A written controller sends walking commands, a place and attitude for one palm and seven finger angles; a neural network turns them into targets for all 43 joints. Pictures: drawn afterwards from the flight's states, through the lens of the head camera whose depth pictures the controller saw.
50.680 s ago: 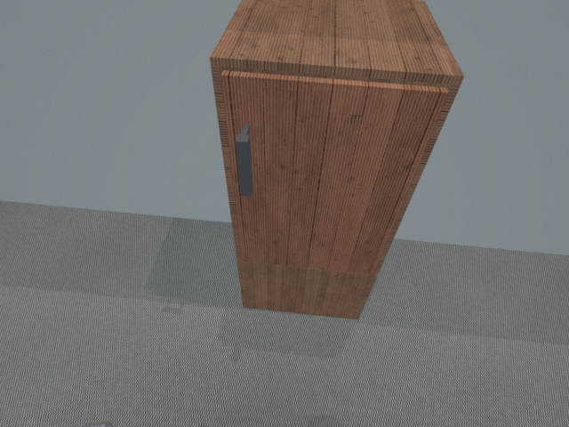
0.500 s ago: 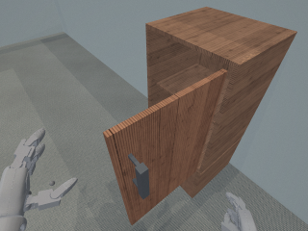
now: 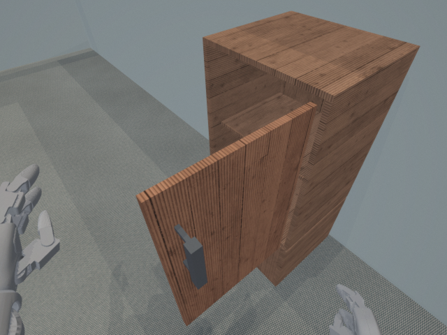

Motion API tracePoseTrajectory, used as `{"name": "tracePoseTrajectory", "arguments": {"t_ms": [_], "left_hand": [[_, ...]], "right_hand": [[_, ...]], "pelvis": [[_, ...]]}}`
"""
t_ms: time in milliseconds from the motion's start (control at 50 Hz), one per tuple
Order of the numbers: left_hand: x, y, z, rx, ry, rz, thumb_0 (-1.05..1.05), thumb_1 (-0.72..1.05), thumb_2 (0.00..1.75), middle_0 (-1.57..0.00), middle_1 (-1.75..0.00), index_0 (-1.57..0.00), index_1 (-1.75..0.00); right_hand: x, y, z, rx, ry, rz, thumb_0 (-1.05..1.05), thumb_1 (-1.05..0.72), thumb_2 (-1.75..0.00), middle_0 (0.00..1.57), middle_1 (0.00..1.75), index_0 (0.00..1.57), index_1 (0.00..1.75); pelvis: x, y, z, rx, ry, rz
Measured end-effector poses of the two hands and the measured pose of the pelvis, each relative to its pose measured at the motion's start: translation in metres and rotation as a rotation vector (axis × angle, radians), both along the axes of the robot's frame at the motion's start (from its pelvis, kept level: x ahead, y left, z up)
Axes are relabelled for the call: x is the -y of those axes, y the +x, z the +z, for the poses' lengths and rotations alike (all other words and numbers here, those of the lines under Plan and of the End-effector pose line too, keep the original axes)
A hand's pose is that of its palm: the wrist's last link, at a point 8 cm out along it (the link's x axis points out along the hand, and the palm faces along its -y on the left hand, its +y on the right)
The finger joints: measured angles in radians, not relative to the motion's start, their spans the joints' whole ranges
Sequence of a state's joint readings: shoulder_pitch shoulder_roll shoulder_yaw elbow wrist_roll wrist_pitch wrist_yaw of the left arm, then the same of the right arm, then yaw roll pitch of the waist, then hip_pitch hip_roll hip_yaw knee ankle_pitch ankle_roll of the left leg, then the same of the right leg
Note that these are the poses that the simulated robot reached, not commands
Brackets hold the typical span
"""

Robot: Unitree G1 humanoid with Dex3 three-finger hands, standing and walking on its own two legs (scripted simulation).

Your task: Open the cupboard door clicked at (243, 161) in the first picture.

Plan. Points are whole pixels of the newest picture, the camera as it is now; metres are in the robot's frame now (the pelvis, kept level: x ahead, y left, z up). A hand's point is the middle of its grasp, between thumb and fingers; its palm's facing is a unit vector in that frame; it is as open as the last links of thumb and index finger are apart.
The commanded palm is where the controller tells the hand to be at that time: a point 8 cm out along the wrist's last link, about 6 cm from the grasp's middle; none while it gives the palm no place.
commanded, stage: draw the hand back to the body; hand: left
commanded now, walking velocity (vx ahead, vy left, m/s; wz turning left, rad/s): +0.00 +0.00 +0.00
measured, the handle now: (190, 256) +0.26 +0.10 +0.01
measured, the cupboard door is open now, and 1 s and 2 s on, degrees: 89 89 89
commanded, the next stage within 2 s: step back with the hand held close in 0.12 s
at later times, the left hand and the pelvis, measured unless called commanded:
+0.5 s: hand (61, 238) +0.19 +0.25 +0.15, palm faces +0.36 -0.80 -0.48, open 7.4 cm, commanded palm +0.13 +0.29 +0.17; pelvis -0.02 +0.00 +0.00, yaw -2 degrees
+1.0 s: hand out of the picture +0.09 +0.29 +0.16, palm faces +0.45 -0.74 -0.50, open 7.4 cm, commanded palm +0.03 +0.32 +0.17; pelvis -0.10 +0.02 -0.02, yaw +2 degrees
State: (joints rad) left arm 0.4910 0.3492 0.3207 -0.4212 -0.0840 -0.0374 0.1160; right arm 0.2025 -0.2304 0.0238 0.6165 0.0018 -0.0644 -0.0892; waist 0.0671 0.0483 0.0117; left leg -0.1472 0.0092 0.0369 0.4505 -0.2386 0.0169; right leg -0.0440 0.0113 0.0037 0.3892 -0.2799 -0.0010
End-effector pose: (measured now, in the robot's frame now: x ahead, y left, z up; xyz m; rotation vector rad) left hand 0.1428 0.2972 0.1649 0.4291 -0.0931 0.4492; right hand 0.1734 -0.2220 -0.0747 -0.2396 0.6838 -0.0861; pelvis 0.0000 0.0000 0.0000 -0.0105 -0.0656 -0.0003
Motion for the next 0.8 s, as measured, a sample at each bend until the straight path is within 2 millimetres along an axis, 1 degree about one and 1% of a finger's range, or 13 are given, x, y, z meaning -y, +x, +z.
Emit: {"name": "tracePoseTrajectory", "arguments": {"t_ms": [120, 260, 340, 420, 500, 580, 660, 800], "left_hand": [[0.004, -0.003, 0.003, 0.006, 0.010, 0.005, 0.01, 0.88, 0.90, -0.21, -0.31, -0.21, -0.30], [0.010, -0.004, 0.006, 0.016, 0.016, 0.006, 0.01, 0.89, 0.90, -0.21, -0.31, -0.21, -0.30], [0.008, 0.000, 0.015, 0.041, 0.071, -0.008, 0.01, 0.89, 0.90, -0.21, -0.31, -0.21, -0.30], [0.007, 0.007, 0.015, 0.016, 0.101, -0.041, 0.01, 0.89, 0.90, -0.21, -0.31, -0.21, -0.30], [0.008, 0.009, 0.011, -0.027, 0.114, -0.089, 0.01, 0.89, 0.90, -0.21, -0.31, -0.21, -0.30], [0.006, 0.004, 0.010, -0.037, 0.133, -0.125, 0.01, 0.89, 0.90, -0.22, -0.31, -0.21, -0.30], [0.000, -0.009, 0.013, -0.013, 0.153, -0.136, 0.01, 0.89, 0.90, -0.22, -0.31, -0.21, -0.30], [-0.013, -0.041, 0.013, 0.041, 0.164, -0.114, 0.01, 0.89, 0.90, -0.22, -0.31, -0.21, -0.30]], "right_hand": [[0.006, -0.002, -0.002, -0.003, 0.003, -0.006, 0.01, -0.90, -0.90, 0.20, 0.30, 0.20, 0.30], [0.008, -0.001, -0.003, 0.004, 0.013, 0.000, 0.01, -0.90, -0.90, 0.20, 0.30, 0.20, 0.30], [0.010, -0.001, -0.002, -0.002, 0.018, -0.010, 0.01, -0.90, -0.90, 0.20, 0.30, 0.20, 0.30], [0.014, -0.006, 0.000, -0.008, 0.019, -0.053, 0.01, -0.90, -0.90, 0.20, 0.30, 0.20, 0.30], [0.019, -0.017, 0.002, -0.019, 0.009, -0.102, 0.01, -0.90, -0.90, 0.20, 0.30, 0.20, 0.30], [0.022, -0.033, 0.003, -0.036, -0.007, -0.136, 0.01, -0.90, -0.90, 0.20, 0.30, 0.20, 0.30], [0.020, -0.051, 0.004, -0.047, -0.023, -0.149, 0.01, -0.90, -0.90, 0.20, 0.30, 0.20, 0.30], [0.009, -0.084, 0.002, -0.048, -0.034, -0.139, 0.01, -0.90, -0.90, 0.20, 0.30, 0.20, 0.30]], "pelvis": [[0.006, -0.002, 0.001, 0.008, 0.000, 0.001], [0.010, -0.003, 0.001, 0.012, 0.001, 0.003], [0.011, -0.005, 0.001, -0.017, -0.008, -0.006], [0.007, -0.010, 0.002, -0.043, -0.006, -0.023], [0.002, -0.017, 0.002, -0.058, -0.002, -0.036], [-0.003, -0.027, 0.001, -0.063, -0.001, -0.042], [-0.008, -0.040, 0.000, -0.061, -0.003, -0.042], [-0.017, -0.066, -0.005, -0.055, -0.017, -0.030]]}}
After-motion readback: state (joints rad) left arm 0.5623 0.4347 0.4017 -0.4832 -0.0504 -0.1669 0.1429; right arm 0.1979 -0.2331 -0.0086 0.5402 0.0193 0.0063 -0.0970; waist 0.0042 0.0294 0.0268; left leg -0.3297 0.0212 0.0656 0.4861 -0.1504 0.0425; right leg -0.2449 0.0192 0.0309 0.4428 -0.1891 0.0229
